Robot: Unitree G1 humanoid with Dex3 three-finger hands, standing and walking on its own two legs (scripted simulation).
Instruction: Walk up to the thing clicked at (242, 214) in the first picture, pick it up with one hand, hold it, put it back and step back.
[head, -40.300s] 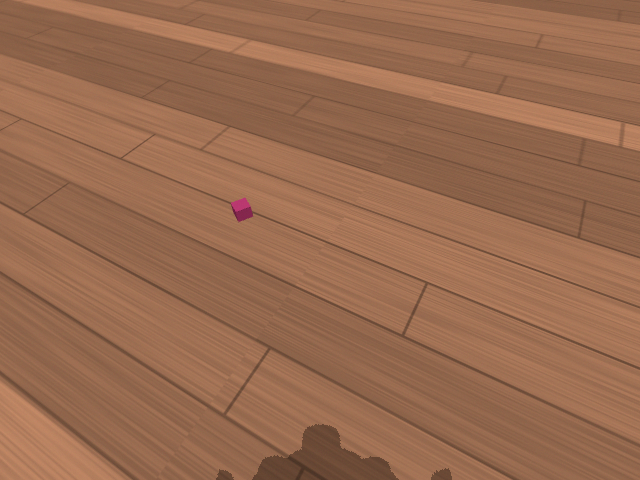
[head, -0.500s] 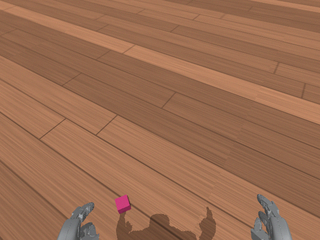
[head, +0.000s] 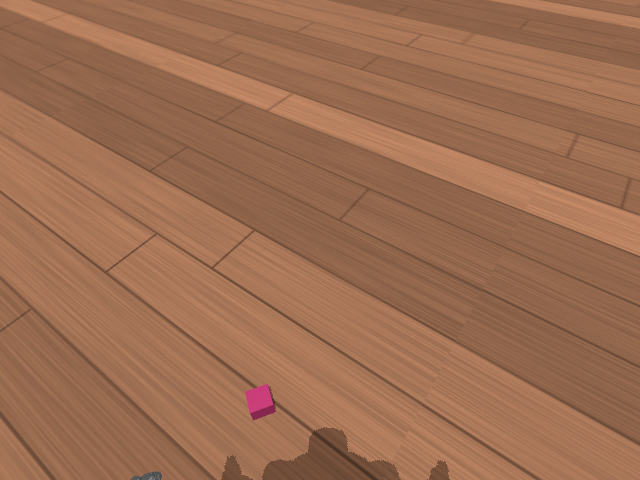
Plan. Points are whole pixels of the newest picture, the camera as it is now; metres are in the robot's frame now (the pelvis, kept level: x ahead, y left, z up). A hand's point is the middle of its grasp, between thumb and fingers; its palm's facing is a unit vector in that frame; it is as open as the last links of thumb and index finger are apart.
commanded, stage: stand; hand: left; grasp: from above
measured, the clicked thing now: (260, 401) +0.46 +0.25 -0.73
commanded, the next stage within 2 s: none
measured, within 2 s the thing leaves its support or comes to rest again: neither
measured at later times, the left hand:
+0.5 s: hand out of the picture +0.03 +0.24 -0.14, palm faces +0.03 -0.94 -0.33, open 7.4 cm
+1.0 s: hand out of the picture +0.05 +0.23 -0.14, palm faces +0.01 -0.94 -0.33, open 7.4 cm
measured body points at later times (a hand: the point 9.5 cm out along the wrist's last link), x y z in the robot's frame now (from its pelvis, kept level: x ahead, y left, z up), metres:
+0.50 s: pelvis -0.01 +0.00 +0.02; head -0.02 +0.00 +0.47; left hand +0.03 +0.29 -0.12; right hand +0.05 -0.27 -0.12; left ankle +0.02 +0.10 -0.72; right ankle +0.01 -0.13 -0.72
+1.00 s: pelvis +0.00 -0.01 +0.03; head +0.01 -0.01 +0.48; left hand +0.05 +0.28 -0.11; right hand +0.06 -0.30 -0.12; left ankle +0.02 +0.10 -0.72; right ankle +0.01 -0.13 -0.72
